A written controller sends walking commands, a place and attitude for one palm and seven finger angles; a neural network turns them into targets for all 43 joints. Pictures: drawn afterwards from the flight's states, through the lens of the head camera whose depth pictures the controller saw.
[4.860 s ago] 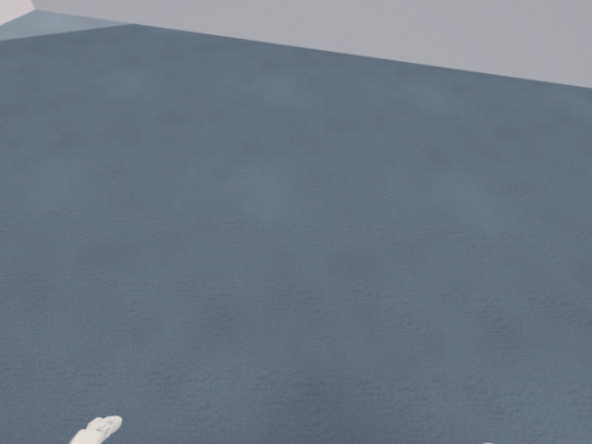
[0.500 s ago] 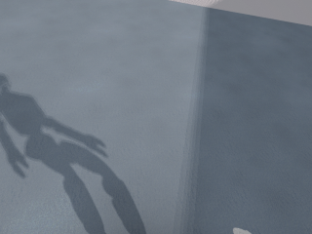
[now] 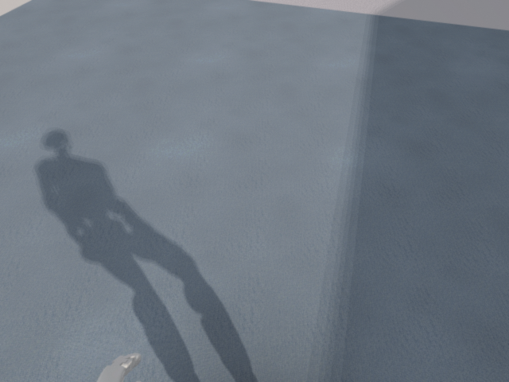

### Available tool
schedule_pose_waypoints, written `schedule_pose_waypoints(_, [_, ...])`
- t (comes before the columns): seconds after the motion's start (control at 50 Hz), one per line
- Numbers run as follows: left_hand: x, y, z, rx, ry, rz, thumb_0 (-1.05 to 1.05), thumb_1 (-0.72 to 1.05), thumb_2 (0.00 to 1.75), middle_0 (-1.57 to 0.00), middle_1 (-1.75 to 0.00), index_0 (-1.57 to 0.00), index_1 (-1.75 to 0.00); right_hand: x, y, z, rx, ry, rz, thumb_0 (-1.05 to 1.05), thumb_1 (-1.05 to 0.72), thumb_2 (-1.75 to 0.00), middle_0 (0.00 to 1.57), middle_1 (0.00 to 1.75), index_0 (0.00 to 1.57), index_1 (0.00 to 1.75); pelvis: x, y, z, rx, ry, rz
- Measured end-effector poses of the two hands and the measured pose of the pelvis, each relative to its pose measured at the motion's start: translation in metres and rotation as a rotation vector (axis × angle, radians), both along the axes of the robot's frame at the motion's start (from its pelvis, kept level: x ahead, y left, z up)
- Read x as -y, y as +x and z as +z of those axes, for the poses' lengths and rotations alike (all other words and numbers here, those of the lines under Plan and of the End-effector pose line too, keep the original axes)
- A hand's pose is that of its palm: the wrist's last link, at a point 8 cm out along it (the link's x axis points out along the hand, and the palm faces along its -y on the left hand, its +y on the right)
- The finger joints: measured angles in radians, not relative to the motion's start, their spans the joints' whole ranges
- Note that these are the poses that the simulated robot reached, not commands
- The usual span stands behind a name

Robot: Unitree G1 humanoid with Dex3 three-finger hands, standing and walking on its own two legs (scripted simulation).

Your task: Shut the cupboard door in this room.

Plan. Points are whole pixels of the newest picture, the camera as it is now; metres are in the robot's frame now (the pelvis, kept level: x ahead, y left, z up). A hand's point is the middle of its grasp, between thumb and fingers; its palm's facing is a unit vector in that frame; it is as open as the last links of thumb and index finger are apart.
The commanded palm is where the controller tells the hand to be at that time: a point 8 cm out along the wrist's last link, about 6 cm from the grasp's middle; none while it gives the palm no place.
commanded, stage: turn or walk to find it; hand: left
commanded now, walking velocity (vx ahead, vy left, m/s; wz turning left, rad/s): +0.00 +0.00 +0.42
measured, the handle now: out of the picture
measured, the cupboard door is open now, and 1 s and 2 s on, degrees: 82 82 82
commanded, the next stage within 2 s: none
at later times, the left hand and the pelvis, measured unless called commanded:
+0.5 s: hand out of the picture -0.05 +0.16 -0.16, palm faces +0.29 -0.92 -0.26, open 7.3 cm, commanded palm none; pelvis -0.03 -0.04 +0.00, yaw +15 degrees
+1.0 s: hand out of the picture -0.08 +0.25 -0.17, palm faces +0.45 -0.86 -0.22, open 7.4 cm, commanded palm none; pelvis -0.07 +0.03 +0.01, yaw +25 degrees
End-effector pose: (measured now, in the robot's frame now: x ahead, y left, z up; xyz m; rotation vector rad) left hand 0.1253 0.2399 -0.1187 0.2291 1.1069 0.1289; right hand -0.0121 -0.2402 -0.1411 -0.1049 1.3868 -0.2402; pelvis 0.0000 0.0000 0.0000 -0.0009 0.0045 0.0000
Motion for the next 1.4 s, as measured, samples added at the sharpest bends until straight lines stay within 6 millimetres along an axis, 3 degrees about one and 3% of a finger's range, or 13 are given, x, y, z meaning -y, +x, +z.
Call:
schedule_pose_waypoints(0.08, [0.021, -0.008, 0.004, 0.042, 0.019, 0.019, 0.0, 0.91, 0.89, -0.19, -0.3, -0.2, -0.3, 0.02, -0.012, -0.016, -0.034, 0.033, 0.013, 0.0, -0.91, -0.9, 0.21, 0.3, 0.2, 0.3, 0.02, -0.007, -0.007, -0.008, 0.024, 0.032])
schedule_pose_waypoints(0.14, [0.033, -0.029, 0.009, 0.036, 0.031, 0.044, 0.0, 0.9, 0.89, -0.2, -0.3, -0.2, -0.3, 0.034, -0.009, -0.019, -0.036, 0.045, 0.037, 0.0, -0.91, -0.9, 0.2, 0.3, 0.2, 0.3, 0.031, -0.013, -0.005, 0.006, 0.028, 0.065])
schedule_pose_waypoints(0.28, [0.046, -0.087, 0.013, -0.021, 0.028, 0.161, 0.0, 0.9, 0.89, -0.2, -0.3, -0.2, -0.3, 0.058, 0.019, -0.014, -0.01, 0.041, 0.129, 0.0, -0.91, -0.9, 0.2, 0.3, 0.2, 0.3, 0.047, -0.018, 0.002, 0.024, 0.044, 0.145])
schedule_pose_waypoints(0.4, [0.046, -0.141, 0.004, -0.083, 0.014, 0.277, 0.0, 0.91, 0.89, -0.2, -0.3, -0.2, -0.3, 0.06, 0.051, -0.011, -0.003, 0.013, 0.234, 0.0, -0.91, -0.9, 0.2, 0.3, 0.2, 0.3, 0.047, -0.022, 0.001, 0.023, 0.041, 0.209])
schedule_pose_waypoints(0.52, [0.038, -0.204, -0.011, -0.187, -0.016, 0.374, 0.0, 0.91, 0.89, -0.2, -0.3, -0.2, -0.3, 0.034, 0.099, -0.003, 0.064, -0.011, 0.352, 0.0, -0.92, -0.9, 0.2, 0.3, 0.2, 0.3, 0.035, -0.032, -0.002, 0.016, 0.026, 0.262])
schedule_pose_waypoints(0.64, [0.017, -0.264, -0.038, -0.276, -0.07, 0.466, 0.0, 0.9, 0.89, -0.2, -0.3, -0.2, -0.3, -0.022, 0.146, 0.009, 0.199, -0.034, 0.481, 0.0, -0.92, -0.9, 0.2, 0.3, 0.2, 0.3, 0.008, -0.046, -0.014, 0.011, -0.009, 0.318])
schedule_pose_waypoints(0.7, [0.003, -0.281, -0.046, -0.306, -0.086, 0.498, 0.0, 0.9, 0.89, -0.2, -0.3, -0.2, -0.3, -0.049, 0.155, 0.019, 0.253, -0.035, 0.527, 0.0, -0.91, -0.9, 0.2, 0.3, 0.2, 0.3, -0.004, -0.052, -0.014, 0.021, -0.001, 0.325])
schedule_pose_waypoints(0.76, [-0.009, -0.282, -0.041, -0.299, -0.096, 0.511, 0.01, 0.91, 0.89, -0.19, -0.3, -0.2, -0.3, -0.067, 0.152, 0.03, 0.273, -0.038, 0.544, 0.0, -0.91, -0.9, 0.2, 0.3, 0.2, 0.3, -0.014, -0.055, -0.006, 0.028, -0.023, 0.342])
schedule_pose_waypoints(0.88, [-0.035, -0.261, -0.029, -0.182, -0.084, 0.52, 0.0, 0.91, 0.89, -0.19, -0.3, -0.2, -0.3, -0.082, 0.129, 0.035, 0.24, -0.028, 0.556, 0.0, -0.91, -0.9, 0.21, 0.3, 0.2, 0.3, -0.025, -0.063, 0.004, 0.03, -0.04, 0.389])
schedule_pose_waypoints(1.08, [-0.051, -0.223, -0.012, -0.055, -0.031, 0.516, 0.0, 0.91, 0.89, -0.19, -0.3, -0.2, -0.3, -0.056, 0.065, 0.018, 0.083, -0.022, 0.51, 0.0, -0.91, -0.9, 0.21, 0.3, 0.2, 0.3, -0.021, -0.07, 0.004, 0.016, -0.023, 0.465])
schedule_pose_waypoints(1.24, [-0.028, -0.195, 0.002, 0.027, -0.001, 0.515, 0.0, 0.91, 0.89, -0.19, -0.3, -0.2, -0.3, -0.013, 0.033, 0.002, -0.05, -0.013, 0.508, 0.0, -0.91, -0.9, 0.21, 0.3, 0.2, 0.3, 0.005, -0.07, 0.001, -0.002, -0.008, 0.534])
schedule_pose_waypoints(1.32, [-0.006, -0.195, 0.004, 0.062, 0.025, 0.535, 0.0, 0.9, 0.89, -0.19, -0.3, -0.2, -0.3, 0.007, 0.039, -0.013, -0.07, 0.01, 0.527, 0.0, -0.91, -0.9, 0.21, 0.3, 0.2, 0.3, 0.026, -0.067, -0.007, -0.015, 0.015, 0.562])
schedule_pose_waypoints(1.4, [0.022, -0.217, 0.009, 0.033, 0.029, 0.583, 0.0, 0.9, 0.89, -0.2, -0.3, -0.2, -0.3, 0.016, 0.062, -0.015, -0.051, 0.023, 0.571, 0.0, -0.91, -0.9, 0.2, 0.3, 0.2, 0.3, 0.041, -0.066, -0.003, 0.002, 0.027, 0.609])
